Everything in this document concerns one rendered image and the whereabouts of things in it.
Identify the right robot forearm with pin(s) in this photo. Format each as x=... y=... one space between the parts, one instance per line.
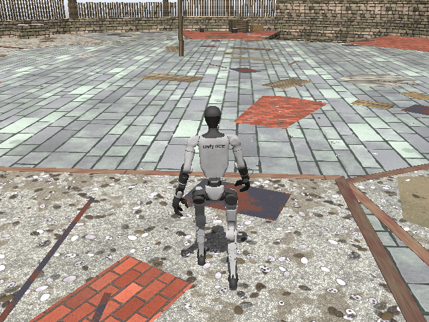
x=244 y=173

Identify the left robot forearm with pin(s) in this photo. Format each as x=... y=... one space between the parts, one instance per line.
x=183 y=177

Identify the robot right hand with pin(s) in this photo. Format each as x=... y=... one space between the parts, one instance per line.
x=240 y=182

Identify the robot shin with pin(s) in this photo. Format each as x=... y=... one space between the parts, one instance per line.
x=232 y=254
x=200 y=237

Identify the right robot upper arm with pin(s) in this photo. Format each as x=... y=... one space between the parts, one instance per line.
x=237 y=150

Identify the left robot shin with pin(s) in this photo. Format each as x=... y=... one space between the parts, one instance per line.
x=200 y=237

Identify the robot left hand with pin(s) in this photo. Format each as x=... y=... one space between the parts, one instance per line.
x=176 y=207

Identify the left robot upper arm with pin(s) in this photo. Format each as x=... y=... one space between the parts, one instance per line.
x=189 y=154

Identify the right robot shin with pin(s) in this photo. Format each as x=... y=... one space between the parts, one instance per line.
x=232 y=254

